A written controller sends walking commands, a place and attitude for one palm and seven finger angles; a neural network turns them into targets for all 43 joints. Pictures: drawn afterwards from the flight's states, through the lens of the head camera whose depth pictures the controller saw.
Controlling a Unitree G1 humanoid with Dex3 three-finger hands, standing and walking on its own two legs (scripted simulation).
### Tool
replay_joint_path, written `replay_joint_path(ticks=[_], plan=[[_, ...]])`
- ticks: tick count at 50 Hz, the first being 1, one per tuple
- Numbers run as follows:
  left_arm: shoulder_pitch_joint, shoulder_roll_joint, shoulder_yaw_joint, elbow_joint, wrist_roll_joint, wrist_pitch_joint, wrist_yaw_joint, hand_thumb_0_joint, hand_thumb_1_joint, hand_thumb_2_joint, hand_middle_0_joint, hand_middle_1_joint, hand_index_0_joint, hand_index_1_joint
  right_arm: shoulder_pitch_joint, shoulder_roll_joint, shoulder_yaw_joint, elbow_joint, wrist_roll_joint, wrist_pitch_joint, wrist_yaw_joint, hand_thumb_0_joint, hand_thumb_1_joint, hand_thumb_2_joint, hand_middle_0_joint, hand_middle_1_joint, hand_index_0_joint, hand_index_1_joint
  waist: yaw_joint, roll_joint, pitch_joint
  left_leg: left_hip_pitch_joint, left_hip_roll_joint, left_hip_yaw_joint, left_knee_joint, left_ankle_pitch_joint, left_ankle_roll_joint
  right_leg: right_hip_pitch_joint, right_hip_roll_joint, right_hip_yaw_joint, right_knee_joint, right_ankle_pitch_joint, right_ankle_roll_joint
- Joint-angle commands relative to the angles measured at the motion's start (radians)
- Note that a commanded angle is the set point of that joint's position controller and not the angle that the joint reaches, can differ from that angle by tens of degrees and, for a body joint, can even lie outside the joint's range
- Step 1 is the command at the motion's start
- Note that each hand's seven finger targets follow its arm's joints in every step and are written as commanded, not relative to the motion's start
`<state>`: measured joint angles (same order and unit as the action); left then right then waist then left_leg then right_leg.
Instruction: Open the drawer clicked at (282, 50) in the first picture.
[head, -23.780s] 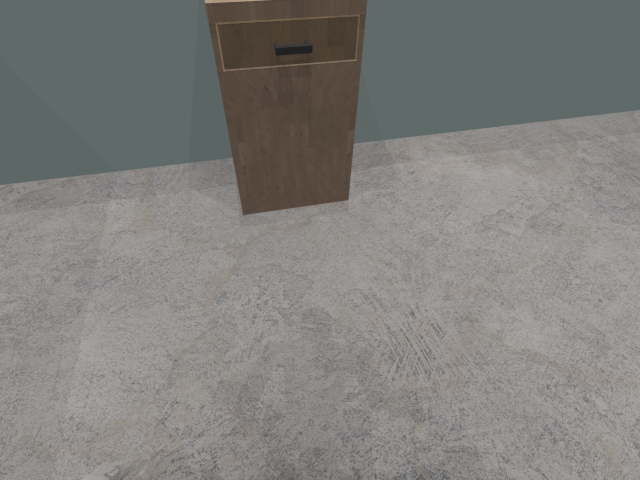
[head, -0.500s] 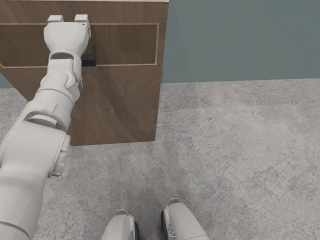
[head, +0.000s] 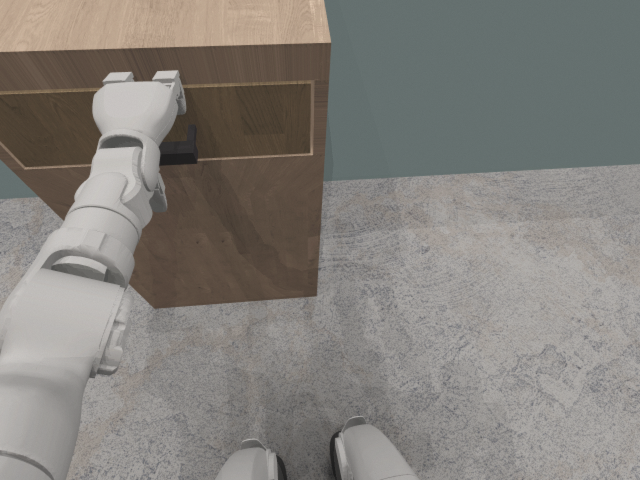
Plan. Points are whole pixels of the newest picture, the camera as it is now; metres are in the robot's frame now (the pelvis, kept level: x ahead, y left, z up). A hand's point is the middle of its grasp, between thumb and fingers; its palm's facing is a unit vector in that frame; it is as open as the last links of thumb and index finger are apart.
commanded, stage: lift the fingers back up to retry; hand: left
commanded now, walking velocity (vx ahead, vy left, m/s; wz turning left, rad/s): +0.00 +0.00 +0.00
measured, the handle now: (154, 143) +0.59 +0.17 +0.03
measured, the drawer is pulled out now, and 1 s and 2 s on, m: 0.00 0.00 0.00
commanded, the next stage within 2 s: re-aim the fingers above the handle in 0.30 s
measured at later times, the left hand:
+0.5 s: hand (151, 139) +0.54 +0.15 +0.08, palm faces +0.02 -0.03 -1.00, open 13.4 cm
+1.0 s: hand (149, 139) +0.54 +0.15 +0.08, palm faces -0.02 +0.00 -1.00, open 13.5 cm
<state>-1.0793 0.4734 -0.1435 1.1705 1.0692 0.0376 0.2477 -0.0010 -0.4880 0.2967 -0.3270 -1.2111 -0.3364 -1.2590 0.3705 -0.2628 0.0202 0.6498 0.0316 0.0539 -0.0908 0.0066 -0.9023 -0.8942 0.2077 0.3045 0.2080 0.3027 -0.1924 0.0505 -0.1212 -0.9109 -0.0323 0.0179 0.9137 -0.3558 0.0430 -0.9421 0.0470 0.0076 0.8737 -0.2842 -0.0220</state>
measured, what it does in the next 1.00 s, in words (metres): shifts its weight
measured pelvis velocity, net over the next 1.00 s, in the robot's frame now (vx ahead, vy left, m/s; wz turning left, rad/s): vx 0.05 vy -0.01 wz -0.01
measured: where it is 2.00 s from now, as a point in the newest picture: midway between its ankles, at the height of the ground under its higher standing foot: outside the picture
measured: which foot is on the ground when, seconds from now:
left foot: down 0.00-1.00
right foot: down 0.00-1.00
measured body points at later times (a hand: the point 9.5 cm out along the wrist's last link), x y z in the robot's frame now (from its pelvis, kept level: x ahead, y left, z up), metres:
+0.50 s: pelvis +0.05 +0.00 +0.03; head +0.14 -0.01 +0.47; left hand +0.54 +0.15 +0.13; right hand +0.10 -0.27 -0.10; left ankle +0.04 +0.09 -0.68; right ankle +0.07 -0.10 -0.68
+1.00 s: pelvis +0.05 -0.01 +0.03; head +0.13 -0.02 +0.48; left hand +0.54 +0.15 +0.13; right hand +0.08 -0.28 -0.10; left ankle +0.04 +0.09 -0.68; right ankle +0.07 -0.10 -0.68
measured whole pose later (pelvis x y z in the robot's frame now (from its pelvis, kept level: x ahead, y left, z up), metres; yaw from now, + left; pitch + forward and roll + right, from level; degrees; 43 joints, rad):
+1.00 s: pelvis +0.05 -0.01 +0.03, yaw -1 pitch +16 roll +0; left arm -0.86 0.40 -0.10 1.08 1.10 -0.04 0.34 0.00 -0.49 0.30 -0.38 -1.22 -0.37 -1.21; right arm 0.32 -0.25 -0.04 0.70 0.01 0.09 -0.05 0.01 -0.90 -0.89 0.21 0.30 0.21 0.30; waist -0.12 0.04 -0.11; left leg -0.62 -0.02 0.02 0.69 -0.35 0.03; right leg -0.67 0.06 0.03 0.68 -0.29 -0.04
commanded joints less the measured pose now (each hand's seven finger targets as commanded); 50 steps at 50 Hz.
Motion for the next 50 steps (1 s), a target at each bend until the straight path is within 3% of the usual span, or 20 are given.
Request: replay_joint_path(ticks=[1, 4, 6, 7, 9, 15, 16, 17, 18, 22, 28, 31, 33, 35, 37, 40, 42, 43, 46, 50], plan=[[-0.524, 0.309, 0.104, -0.232, -0.023, -0.01, 0.055, 0.0, -0.5, 0.3, -0.3, -1.2, -0.3, -1.2, 0.115, -0.151, -0.067, -0.058, -0.007, -0.027, -0.004, 0.0, -0.9, -0.9, 0.2, 0.3, 0.2, 0.3, 0.001, -0.022, -0.445, 0.215, 0.005, -0.028, -0.176, -0.065, 0.016, 0.365, -0.017, 0.039, -0.207, -0.091, 0.006], [-0.514, 0.292, 0.105, -0.271, -0.023, -0.031, 0.078, 0.0, -0.5, 0.3, -0.3, -1.2, -0.3, -1.2, 0.114, -0.149, -0.073, -0.052, -0.01, -0.025, 0.003, 0.0, -0.9, -0.9, 0.2, 0.3, 0.2, 0.3, 0.012, -0.006, -0.443, 0.273, 0.005, -0.029, -0.201, -0.005, 0.012, 0.388, -0.011, 0.03, -0.22, -0.039, 0.003], [-0.507, 0.296, 0.127, -0.313, -0.028, -0.049, 0.094, 0.0, -0.5, 0.3, -0.3, -1.2, -0.3, -1.2, 0.111, -0.147, -0.083, -0.046, -0.016, -0.023, 0.011, 0.0, -0.9, -0.9, 0.2, 0.3, 0.2, 0.3, 0.024, -0.005, -0.48, 0.328, 0.006, -0.031, -0.205, 0.074, 0.012, 0.427, -0.007, 0.031, -0.228, 0.027, -0.003], [-0.458, 0.304, 0.141, -0.286, -0.02, -0.048, 0.103, 0.0, -0.5, 0.3, -0.3, -1.2, -0.3, -1.2, 0.113, -0.147, -0.085, -0.04, -0.016, -0.019, 0.013, 0.0, -0.9, -0.9, 0.2, 0.3, 0.2, 0.3, 0.033, -0.011, -0.467, 0.331, 0.005, -0.03, -0.208, 0.098, 0.01, 0.429, -0.004, 0.027, -0.227, 0.05, -0.003], [-0.43, 0.235, 0.1, -0.258, -0.012, -0.041, 0.117, 0.0, -0.5, 0.3, -0.3, -1.2, -0.3, -1.2, 0.103, -0.147, -0.085, -0.028, -0.016, -0.016, 0.022, 0.0, -0.9, -0.9, 0.2, 0.3, 0.2, 0.3, 0.024, -0.018, -0.392, 0.341, 0.008, -0.031, -0.222, 0.108, 0.005, 0.385, -0.002, 0.012, -0.235, 0.048, -0.004], [-0.395, 0.244, 0.131, -0.3, 0.009, -0.025, 0.164, 0.0, -0.5, 0.3, -0.3, -1.2, -0.3, -1.2, 0.084, -0.145, -0.1, -0.015, -0.027, 0.002, 0.044, 0.0, -0.9, -0.9, 0.2, 0.3, 0.2, 0.3, 0.052, 0.009, -0.45, 0.418, 0.005, -0.017, -0.228, 0.248, -0.004, 0.448, 0.002, 0.01, -0.23, 0.174, -0.013], [-0.394, 0.22, 0.118, -0.301, 0.007, -0.021, 0.166, 0.0, -0.5, 0.3, -0.3, -1.2, -0.3, -1.2, 0.077, -0.142, -0.103, -0.017, -0.028, 0.006, 0.046, 0.0, -0.9, -0.9, 0.2, 0.3, 0.2, 0.3, 0.049, 0.002, -0.457, 0.431, 0.005, -0.02, -0.227, 0.272, -0.006, 0.456, 0.003, 0.007, -0.23, 0.191, -0.016], [-0.381, 0.193, 0.097, -0.278, 0.008, -0.011, 0.168, 0.0, -0.5, 0.3, -0.3, -1.2, -0.3, -1.2, 0.074, -0.139, -0.102, -0.013, -0.027, 0.009, 0.048, 0.0, -0.9, -0.9, 0.2, 0.3, 0.2, 0.3, 0.042, -0.001, -0.431, 0.434, 0.006, -0.017, -0.233, 0.27, -0.005, 0.444, 0.004, 0.006, -0.235, 0.192, -0.013], [-0.389, 0.207, 0.11, -0.271, 0.008, -0.003, 0.17, 0.0, -0.5, 0.3, -0.3, -1.2, -0.3, -1.2, 0.074, -0.143, -0.102, -0.006, -0.025, 0.012, 0.05, 0.0, -0.9, -0.9, 0.2, 0.3, 0.2, 0.3, 0.041, -0.016, -0.397, 0.43, 0.009, -0.018, -0.24, 0.268, -0.007, 0.436, 0.004, 0.001, -0.238, 0.19, -0.013], [-0.381, 0.229, 0.12, -0.252, 0.019, 0.021, 0.17, 0.0, -0.5, 0.3, -0.3, -1.2, -0.3, -1.2, 0.05, -0.142, -0.101, -0.01, -0.023, 0.023, 0.046, 0.0, -0.9, -0.9, 0.2, 0.3, 0.2, 0.3, 0.043, -0.044, -0.403, 0.425, 0.005, -0.008, -0.248, 0.27, -0.003, 0.475, -0.001, 0.012, -0.246, 0.209, -0.009], [-0.371, 0.194, 0.095, -0.271, 0.024, 0.022, 0.157, 0.0, -0.5, 0.3, -0.3, -1.2, -0.3, -1.2, 0.031, -0.134, -0.103, -0.017, -0.023, 0.03, 0.046, 0.0, -0.9, -0.9, 0.2, 0.3, 0.2, 0.3, 0.052, -0.012, -0.414, 0.465, 0.003, -0.001, -0.255, 0.303, -0.007, 0.49, -0.002, 0.011, -0.249, 0.244, -0.013], [-0.359, 0.175, 0.088, -0.26, 0.01, 0.016, 0.148, 0.0, -0.5, 0.3, -0.3, -1.2, -0.3, -1.2, 0.021, -0.131, -0.1, -0.024, -0.021, 0.03, 0.046, 0.0, -0.9, -0.9, 0.2, 0.3, 0.2, 0.3, 0.05, -0.043, -0.402, 0.452, 0.001, -0.003, -0.261, 0.285, -0.007, 0.509, -0.004, 0.013, -0.257, 0.234, -0.012], [-0.355, 0.192, 0.096, -0.256, 0.009, 0.013, 0.144, 0.0, -0.5, 0.3, -0.3, -1.2, -0.3, -1.2, 0.017, -0.134, -0.098, -0.025, -0.018, 0.028, 0.042, 0.0, -0.9, -0.9, 0.2, 0.3, 0.2, 0.3, 0.05, -0.049, -0.379, 0.439, 0.001, 0.002, -0.268, 0.254, -0.003, 0.507, -0.006, 0.02, -0.263, 0.217, -0.007], [-0.347, 0.238, 0.128, -0.274, 0.011, 0.003, 0.142, 0.0, -0.5, 0.3, -0.3, -1.2, -0.3, -1.2, 0.015, -0.134, -0.097, -0.029, -0.02, 0.026, 0.038, 0.0, -0.9, -0.9, 0.2, 0.3, 0.2, 0.3, 0.065, -0.041, -0.415, 0.437, -0.001, 0.005, -0.27, 0.259, -0.002, 0.548, -0.01, 0.029, -0.262, 0.235, -0.007], [-0.355, 0.207, 0.103, -0.291, 0.011, -0.011, 0.137, 0.0, -0.5, 0.3, -0.3, -1.2, -0.3, -1.2, 0.015, -0.129, -0.099, -0.033, -0.021, 0.024, 0.038, 0.0, -0.9, -0.9, 0.2, 0.3, 0.2, 0.3, 0.058, -0.035, -0.427, 0.445, -0.003, 0.007, -0.267, 0.268, -0.002, 0.551, -0.01, 0.029, -0.263, 0.246, -0.006], [-0.324, 0.22, 0.115, -0.264, 0.014, -0.015, 0.138, 0.0, -0.5, 0.3, -0.3, -1.2, -0.3, -1.2, 0.017, -0.133, -0.096, -0.03, -0.018, 0.02, 0.039, 0.0, -0.9, -0.9, 0.2, 0.3, 0.2, 0.3, 0.064, -0.051, -0.376, 0.422, -0.001, 0.006, -0.277, 0.241, -0.003, 0.536, -0.009, 0.025, -0.269, 0.218, -0.007], [-0.353, 0.225, 0.114, -0.288, 0.014, -0.03, 0.138, 0.0, -0.5, 0.3, -0.3, -1.2, -0.3, -1.2, 0.02, -0.133, -0.101, -0.03, -0.019, 0.013, 0.038, 0.0, -0.9, -0.9, 0.2, 0.3, 0.2, 0.3, 0.058, -0.043, -0.4, 0.427, -0.002, 0.007, -0.274, 0.234, -0.001, 0.542, -0.011, 0.033, -0.272, 0.213, -0.005], [-0.338, 0.272, 0.152, -0.281, 0.02, -0.032, 0.142, 0.0, -0.5, 0.3, -0.3, -1.2, -0.3, -1.2, 0.022, -0.138, -0.102, -0.023, -0.019, 0.014, 0.037, 0.0, -0.9, -0.9, 0.2, 0.3, 0.2, 0.3, 0.069, -0.041, -0.406, 0.423, -0.002, 0.006, -0.275, 0.231, -0.002, 0.546, -0.01, 0.034, -0.268, 0.211, -0.008], [-0.339, 0.266, 0.155, -0.315, 0.018, -0.045, 0.145, 0.0, -0.5, 0.3, -0.3, -1.2, -0.3, -1.2, 0.02, -0.133, -0.105, -0.027, -0.023, 0.011, 0.038, 0.0, -0.9, -0.9, 0.2, 0.3, 0.2, 0.3, 0.077, -0.024, -0.445, 0.433, -0.005, 0.011, -0.27, 0.265, -0.002, 0.58, -0.011, 0.039, -0.265, 0.25, -0.01], [-0.322, 0.271, 0.152, -0.291, 0.017, -0.042, 0.149, 0.0, -0.5, 0.3, -0.3, -1.2, -0.3, -1.2, 0.021, -0.137, -0.104, -0.022, -0.017, 0.007, 0.038, 0.0, -0.9, -0.9, 0.2, 0.3, 0.2, 0.3, 0.072, -0.048, -0.394, 0.407, -0.003, 0.011, -0.282, 0.215, -0.001, 0.561, -0.01, 0.037, -0.275, 0.203, -0.005]])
